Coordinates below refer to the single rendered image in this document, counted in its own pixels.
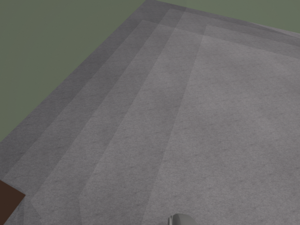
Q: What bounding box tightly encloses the right robot thigh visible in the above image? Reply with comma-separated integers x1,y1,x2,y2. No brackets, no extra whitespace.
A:
168,213,198,225

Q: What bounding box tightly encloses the cupboard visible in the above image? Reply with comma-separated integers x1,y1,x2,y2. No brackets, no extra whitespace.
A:
0,180,26,225

